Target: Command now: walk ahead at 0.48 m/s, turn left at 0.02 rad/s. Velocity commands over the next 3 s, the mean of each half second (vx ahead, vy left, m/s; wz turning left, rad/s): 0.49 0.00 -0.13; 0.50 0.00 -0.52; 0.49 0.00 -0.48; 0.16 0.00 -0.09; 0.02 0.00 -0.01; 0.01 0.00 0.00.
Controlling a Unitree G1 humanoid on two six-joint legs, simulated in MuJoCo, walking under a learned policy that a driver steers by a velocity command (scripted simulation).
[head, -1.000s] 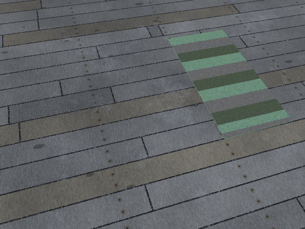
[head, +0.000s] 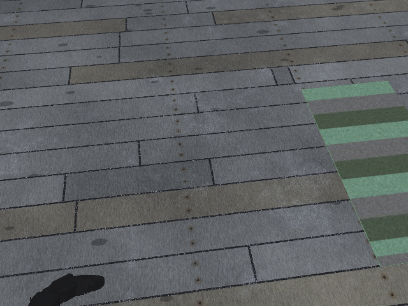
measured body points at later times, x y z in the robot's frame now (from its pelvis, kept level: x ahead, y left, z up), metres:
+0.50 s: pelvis +0.29 -0.01 +0.01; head +0.32 -0.01 +0.46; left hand +0.29 +0.28 -0.11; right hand +0.51 -0.25 -0.06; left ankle +0.46 +0.13 -0.70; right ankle +0.17 -0.11 -0.73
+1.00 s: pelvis +0.54 -0.04 +0.00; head +0.57 -0.07 +0.45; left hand +0.84 +0.10 -0.08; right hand +0.46 -0.33 -0.13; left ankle +0.46 +0.12 -0.73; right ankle +0.65 -0.21 -0.70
